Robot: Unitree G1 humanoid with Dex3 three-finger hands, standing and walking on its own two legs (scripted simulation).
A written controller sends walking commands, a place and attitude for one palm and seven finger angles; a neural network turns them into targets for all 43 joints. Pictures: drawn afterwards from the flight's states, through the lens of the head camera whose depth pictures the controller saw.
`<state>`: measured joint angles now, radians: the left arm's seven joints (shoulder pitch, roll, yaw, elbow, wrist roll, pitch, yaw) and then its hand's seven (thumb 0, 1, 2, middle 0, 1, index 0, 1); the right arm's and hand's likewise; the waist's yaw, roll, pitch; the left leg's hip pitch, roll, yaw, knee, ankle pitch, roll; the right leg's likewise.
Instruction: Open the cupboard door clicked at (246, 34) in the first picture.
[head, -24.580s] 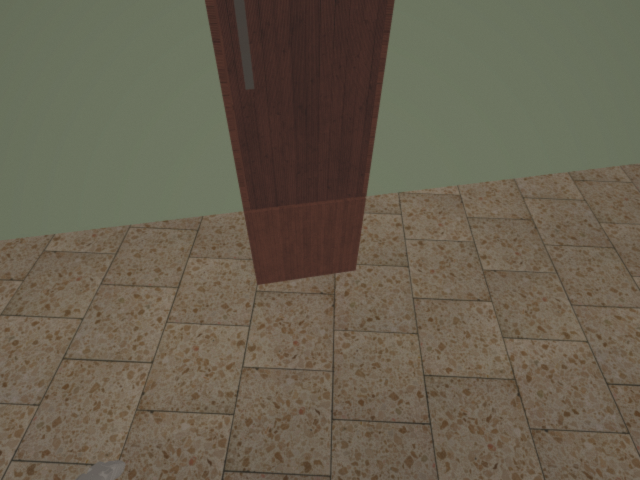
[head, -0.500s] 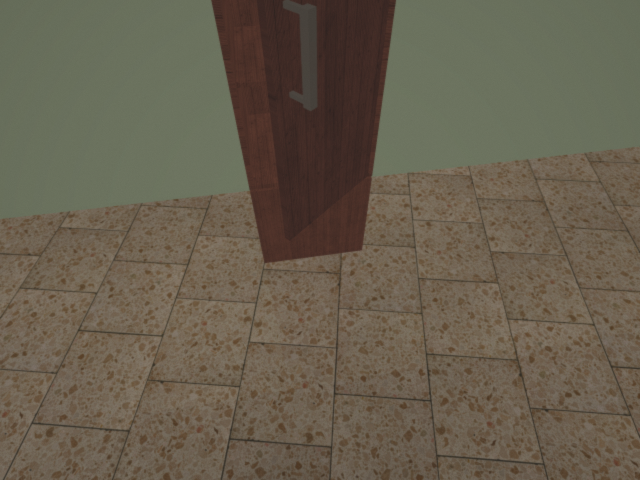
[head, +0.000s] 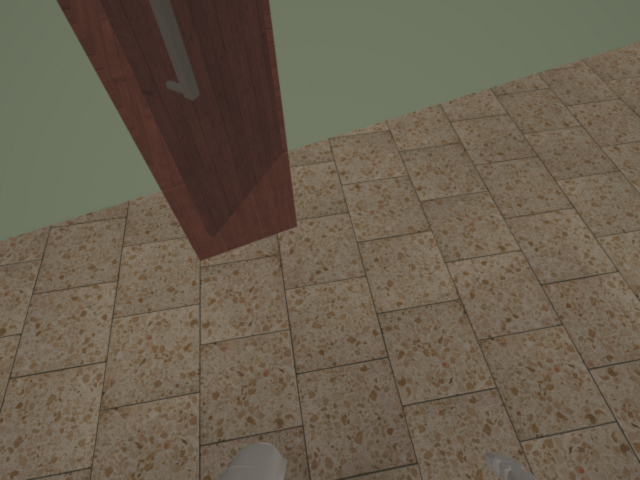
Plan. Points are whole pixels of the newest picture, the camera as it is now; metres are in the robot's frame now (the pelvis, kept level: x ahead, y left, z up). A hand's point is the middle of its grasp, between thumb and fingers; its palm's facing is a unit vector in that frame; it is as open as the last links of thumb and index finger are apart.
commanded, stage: walk to a spot facing it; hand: left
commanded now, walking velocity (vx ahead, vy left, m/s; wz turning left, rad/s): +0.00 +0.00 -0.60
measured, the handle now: (165, 44) +0.68 +0.30 +0.14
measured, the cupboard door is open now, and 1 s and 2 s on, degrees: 39 39 39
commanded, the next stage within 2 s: none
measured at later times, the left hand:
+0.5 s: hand (192, 433) +0.18 +0.22 -0.17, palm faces -0.32 -0.91 -0.26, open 7.4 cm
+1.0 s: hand (273, 370) +0.28 +0.11 -0.17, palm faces -0.62 -0.77 -0.15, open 7.4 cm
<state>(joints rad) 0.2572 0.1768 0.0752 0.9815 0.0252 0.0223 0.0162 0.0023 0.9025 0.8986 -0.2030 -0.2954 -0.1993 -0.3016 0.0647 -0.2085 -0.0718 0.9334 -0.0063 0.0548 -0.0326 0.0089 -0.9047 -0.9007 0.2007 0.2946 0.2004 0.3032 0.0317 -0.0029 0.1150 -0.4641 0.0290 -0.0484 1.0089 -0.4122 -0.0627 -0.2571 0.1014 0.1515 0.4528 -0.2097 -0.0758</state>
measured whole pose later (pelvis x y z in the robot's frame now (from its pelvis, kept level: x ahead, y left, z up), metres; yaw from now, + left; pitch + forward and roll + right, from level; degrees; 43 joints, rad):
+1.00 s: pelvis +0.10 +0.01 +0.00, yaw -39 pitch +1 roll -1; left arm 0.17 0.23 0.09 0.96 0.04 0.03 -0.06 0.01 0.91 0.90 -0.20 -0.29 -0.19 -0.30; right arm 0.35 -0.17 -0.02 0.94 -0.04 -0.07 -0.02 0.01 -0.90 -0.90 0.20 0.29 0.20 0.30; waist -0.02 -0.04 0.06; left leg -0.19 0.09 0.20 0.45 -0.27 0.00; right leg -0.56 -0.05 -0.03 1.16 -0.28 0.00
